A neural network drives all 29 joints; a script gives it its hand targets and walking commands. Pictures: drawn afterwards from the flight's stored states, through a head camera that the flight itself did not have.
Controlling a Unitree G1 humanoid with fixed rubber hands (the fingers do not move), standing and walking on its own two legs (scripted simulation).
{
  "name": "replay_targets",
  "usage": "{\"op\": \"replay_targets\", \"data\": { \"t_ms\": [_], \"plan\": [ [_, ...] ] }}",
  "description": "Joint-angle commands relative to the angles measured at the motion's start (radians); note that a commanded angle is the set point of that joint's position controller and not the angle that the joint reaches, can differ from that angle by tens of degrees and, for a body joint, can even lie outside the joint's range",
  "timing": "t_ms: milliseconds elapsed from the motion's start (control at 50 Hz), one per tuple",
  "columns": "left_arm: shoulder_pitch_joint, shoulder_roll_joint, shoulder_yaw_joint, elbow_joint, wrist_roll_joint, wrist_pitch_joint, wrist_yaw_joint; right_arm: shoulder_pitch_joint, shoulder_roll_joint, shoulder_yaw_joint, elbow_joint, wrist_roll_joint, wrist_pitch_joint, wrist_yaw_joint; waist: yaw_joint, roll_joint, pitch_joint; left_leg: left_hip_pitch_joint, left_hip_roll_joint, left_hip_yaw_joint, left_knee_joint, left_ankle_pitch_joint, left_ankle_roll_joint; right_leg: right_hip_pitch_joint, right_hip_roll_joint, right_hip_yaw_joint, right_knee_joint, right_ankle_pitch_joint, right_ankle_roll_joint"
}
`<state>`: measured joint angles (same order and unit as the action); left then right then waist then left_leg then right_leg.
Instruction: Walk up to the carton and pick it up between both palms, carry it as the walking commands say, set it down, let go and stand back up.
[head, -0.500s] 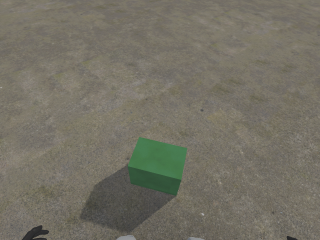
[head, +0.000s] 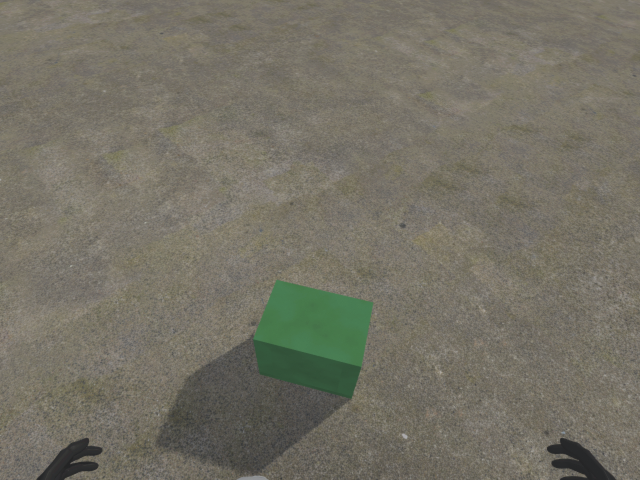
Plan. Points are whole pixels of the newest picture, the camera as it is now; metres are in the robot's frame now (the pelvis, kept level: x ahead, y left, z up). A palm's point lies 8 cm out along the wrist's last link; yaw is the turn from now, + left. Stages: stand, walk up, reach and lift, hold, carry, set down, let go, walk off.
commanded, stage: walk up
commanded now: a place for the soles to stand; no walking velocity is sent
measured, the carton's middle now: (314, 339) +0.60 +0.01 -0.62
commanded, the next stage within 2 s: none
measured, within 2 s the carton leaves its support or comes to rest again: neither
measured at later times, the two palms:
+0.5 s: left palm out of the picture +0.06 +0.39 -0.05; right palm (546, 446) +0.19 -0.28 -0.06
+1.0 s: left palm out of the picture +0.15 +0.41 -0.06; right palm (513, 420) +0.22 -0.25 -0.06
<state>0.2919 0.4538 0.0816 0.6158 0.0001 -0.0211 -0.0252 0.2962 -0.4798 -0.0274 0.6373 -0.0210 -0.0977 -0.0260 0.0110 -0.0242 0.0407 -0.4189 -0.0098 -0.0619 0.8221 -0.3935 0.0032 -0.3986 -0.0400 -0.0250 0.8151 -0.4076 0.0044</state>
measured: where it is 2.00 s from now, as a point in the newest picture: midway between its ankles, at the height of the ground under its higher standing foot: outside the picture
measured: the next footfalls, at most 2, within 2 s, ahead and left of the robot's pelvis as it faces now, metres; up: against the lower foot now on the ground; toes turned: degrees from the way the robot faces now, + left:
left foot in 0.54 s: +0.20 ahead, +0.21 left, +0.00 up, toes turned -6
right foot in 0.90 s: +0.20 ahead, -0.05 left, +0.00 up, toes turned +2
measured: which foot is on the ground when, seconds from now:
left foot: down 0.00-0.28, up 0.30-0.52, down 0.54-1.00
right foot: down 0.00-0.56, up 0.58-0.88, down 0.90-1.00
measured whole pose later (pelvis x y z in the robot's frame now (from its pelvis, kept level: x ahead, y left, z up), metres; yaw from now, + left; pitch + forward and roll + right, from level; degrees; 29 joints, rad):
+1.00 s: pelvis +0.10 +0.08 +0.00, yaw +1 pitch -2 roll -1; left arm 0.42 0.46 0.07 0.67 0.00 -0.08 0.01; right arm 0.26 -0.50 -0.03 0.64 -0.04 -0.02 0.04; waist -0.01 0.03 0.05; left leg -0.48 0.00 -0.04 0.92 -0.43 0.04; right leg -0.39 0.01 0.02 0.78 -0.36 -0.02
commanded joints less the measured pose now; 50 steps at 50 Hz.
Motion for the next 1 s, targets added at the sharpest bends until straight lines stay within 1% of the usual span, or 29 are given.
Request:
{"op": "replay_targets", "data": {
  "t_ms": [0,40,80,120,160,180,220,240,260,280,320,360,400,440,480,500,520,540,560,580,600,640,740,800,840,860,880,900,980],
  "plan": [
    [-0.039,0.206,0.047,-0.004,0.025,-0.030,0.014,-0.039,-0.173,-0.039,-0.010,0.007,-0.001,-0.005,0.034,0.011,-0.053,-0.113,0.073,-0.182,-0.138,0.139,0.090,0.136,-0.085,0.192,-0.226,-0.043,-0.133],
    [-0.042,0.222,0.047,-0.005,0.021,-0.029,0.012,-0.016,-0.155,-0.041,0.006,0.011,-0.002,-0.005,0.017,-0.044,-0.062,-0.061,-0.008,-0.026,-0.036,0.107,0.053,0.108,-0.192,0.287,-0.283,0.016,-0.200],
    [-0.077,0.209,0.042,-0.016,0.021,-0.020,0.010,0.045,-0.158,-0.045,0.023,0.012,-0.009,-0.005,-0.008,-0.043,-0.068,0.028,-0.004,-0.031,-0.102,0.086,0.063,0.052,-0.166,0.223,-0.219,0.072,-0.180],
    [-0.091,0.173,0.032,-0.019,0.016,-0.012,0.007,0.067,-0.192,-0.054,0.027,-0.002,-0.020,-0.010,-0.014,0.021,-0.069,0.087,0.078,-0.212,-0.212,0.138,0.109,-0.034,-0.072,0.115,-0.061,0.109,-0.115],
    [-0.055,0.157,0.034,-0.009,0.011,-0.004,0.011,0.046,-0.251,-0.067,0.007,-0.012,-0.016,-0.009,0.008,0.126,-0.052,0.092,0.206,-0.452,-0.285,0.169,0.207,-0.081,0.017,0.049,0.022,-0.069,-0.053],
    [0.071,0.226,0.048,0.018,-0.008,-0.047,0.019,0.053,-0.280,-0.109,-0.057,-0.039,0.013,0.039,-0.022,0.284,-0.061,0.115,0.195,-0.360,-0.323,-0.150,0.233,-0.092,0.027,-0.005,-0.003,-0.236,-0.068],
    [0.158,0.250,0.068,0.064,0.002,-0.080,0.026,-0.030,-0.227,-0.094,-0.082,-0.039,0.043,0.071,0.031,0.155,-0.021,-0.087,0.111,-0.271,-0.245,-0.402,0.202,0.077,0.002,0.058,-0.203,-0.256,-0.092],
    [0.267,0.317,0.093,0.086,0.016,-0.096,0.036,-0.089,-0.182,-0.078,-0.113,-0.034,0.051,0.080,0.095,0.001,-0.010,-0.369,0.022,-0.143,-0.028,-0.367,0.126,0.310,-0.124,0.332,-0.354,-0.390,-0.146],
    [0.349,0.400,0.116,0.108,0.014,-0.104,0.044,-0.153,-0.140,-0.063,-0.143,-0.036,0.055,0.081,0.143,-0.211,0.036,-0.617,-0.031,0.028,0.231,-0.215,0.061,0.451,-0.324,0.706,-0.559,-0.511,-0.225],
    [0.304,0.410,0.121,0.080,0.011,-0.104,0.054,-0.189,-0.184,-0.070,-0.147,-0.048,0.056,0.076,0.128,-0.070,0.075,-0.673,0.050,-0.046,0.292,-0.132,0.037,0.447,-0.417,0.802,-0.554,-0.359,-0.277],
    [0.219,0.376,0.113,0.061,0.015,-0.104,0.062,-0.123,-0.215,-0.091,-0.107,-0.040,0.054,0.081,0.059,0.044,0.076,-0.529,0.097,-0.067,0.294,-0.042,0.024,0.350,-0.347,0.619,-0.455,-0.062,-0.264],
    [0.178,0.334,0.092,0.032,0.016,-0.101,0.058,-0.077,-0.192,-0.096,-0.089,-0.034,0.053,0.096,0.026,-0.072,0.067,-0.361,0.080,0.007,0.205,-0.035,0.018,0.213,-0.267,0.415,-0.413,0.113,-0.226],
    [0.162,0.338,0.089,0.017,0.020,-0.092,0.046,-0.088,-0.170,-0.103,-0.085,-0.029,0.057,0.114,0.027,-0.181,0.076,-0.194,0.059,0.066,0.104,0.005,0.008,0.087,-0.219,0.296,-0.415,0.111,-0.203],
    [0.084,0.344,0.090,-0.002,0.018,-0.083,0.040,-0.038,-0.170,-0.113,-0.050,-0.019,0.064,0.126,-0.011,-0.214,0.077,-0.010,0.049,0.109,0.007,0.095,0.004,-0.050,-0.182,0.212,-0.436,-0.080,-0.174],
    [0.056,0.313,0.073,-0.020,0.023,-0.074,0.037,0.024,-0.190,-0.126,-0.008,-0.021,0.059,0.124,-0.064,-0.162,0.044,0.225,0.014,0.140,-0.094,0.112,0.009,-0.171,-0.156,0.141,-0.313,-0.069,-0.149],
    [0.055,0.270,0.061,-0.024,0.029,-0.068,0.036,0.142,-0.212,-0.139,0.033,-0.025,0.053,0.114,-0.113,-0.102,-0.028,0.386,-0.010,0.113,-0.122,0.038,0.022,-0.233,-0.115,0.101,-0.114,-0.084,-0.132],
    [0.101,0.173,0.038,-0.017,0.023,-0.068,0.042,0.255,-0.284,-0.160,0.060,-0.035,0.046,0.097,-0.176,0.181,-0.074,0.488,0.079,-0.113,-0.309,-0.184,0.057,-0.307,-0.015,0.030,0.235,-0.061,-0.085],
    [0.106,0.104,0.007,-0.038,0.002,-0.069,0.054,0.238,-0.337,-0.154,0.018,-0.040,0.036,0.080,-0.148,0.323,-0.033,0.390,0.291,-0.605,-0.529,-0.439,0.133,-0.436,0.097,0.085,0.444,-0.183,-0.041],
    [0.080,0.234,0.041,-0.015,0.004,-0.064,0.061,0.123,-0.361,-0.155,-0.017,-0.018,0.037,0.074,-0.115,0.148,0.019,0.205,0.349,-0.715,-0.602,-0.603,0.184,-0.405,0.040,0.144,0.475,-0.146,-0.044],
    [0.116,0.261,0.046,0.010,-0.010,-0.056,0.058,0.031,-0.337,-0.153,-0.028,-0.017,0.043,0.072,-0.059,0.099,0.059,0.117,0.326,-0.615,-0.597,-0.613,0.168,-0.377,0.004,0.149,0.475,-0.070,-0.038],
    [0.161,0.249,0.051,0.044,-0.017,-0.051,0.051,-0.019,-0.282,-0.136,-0.036,-0.015,0.044,0.071,-0.022,0.131,0.056,0.092,0.277,-0.499,-0.568,-0.548,0.174,-0.328,-0.010,0.112,0.436,-0.026,-0.030],
    [0.236,0.241,0.059,0.091,-0.012,-0.056,0.038,-0.021,-0.245,-0.128,-0.061,-0.022,0.040,0.070,-0.017,0.218,-0.010,0.063,0.209,-0.331,-0.517,-0.409,0.201,-0.217,-0.006,0.038,0.286,-0.032,-0.022],
    [0.198,0.189,0.044,0.075,0.008,-0.049,0.028,0.015,-0.240,-0.122,-0.062,-0.014,0.040,0.062,-0.022,0.211,0.013,-0.041,0.269,-0.290,-0.491,-0.342,0.253,-0.124,0.004,-0.003,0.099,-0.034,-0.024],
    [0.263,0.178,0.043,0.114,0.013,-0.059,0.034,-0.037,-0.225,-0.112,-0.082,-0.010,0.058,0.062,0.018,0.171,-0.057,-0.115,0.215,-0.170,-0.370,-0.328,0.195,0.124,0.073,-0.060,-0.094,0.081,-0.040],
    [0.288,0.205,0.053,0.122,0.023,-0.069,0.052,0.010,-0.166,-0.087,-0.061,0.003,0.073,0.057,0.031,0.092,-0.069,-0.176,0.159,-0.105,-0.164,-0.352,0.143,0.193,0.051,0.076,-0.239,-0.026,-0.064],
    [0.272,0.254,0.059,0.097,0.039,-0.071,0.060,0.004,-0.125,-0.075,-0.078,0.009,0.077,0.055,0.031,-0.085,-0.013,-0.262,0.065,-0.042,0.019,-0.281,0.090,0.141,-0.095,0.397,-0.416,-0.316,-0.131],
    [0.180,0.320,0.070,0.065,0.039,-0.074,0.062,-0.025,-0.120,-0.069,-0.082,-0.002,0.074,0.049,0.005,-0.156,0.108,-0.359,0.003,0.042,0.172,-0.139,0.036,0.062,-0.262,0.739,-0.547,-0.504,-0.211],
    [0.160,0.335,0.072,0.050,0.037,-0.073,0.063,-0.067,-0.186,-0.085,-0.066,-0.010,0.071,0.043,0.020,-0.078,0.144,-0.339,0.030,-0.028,0.208,-0.132,0.032,0.000,-0.301,0.791,-0.541,-0.416,-0.279],
    [0.111,0.269,0.048,0.037,0.020,-0.066,0.042,0.034,-0.165,-0.094,0.005,-0.003,0.046,0.047,-0.028,-0.100,-0.006,-0.014,0.001,0.065,0.003,-0.108,0.040,0.003,-0.156,0.431,-0.327,0.143,-0.208]
  ]
}}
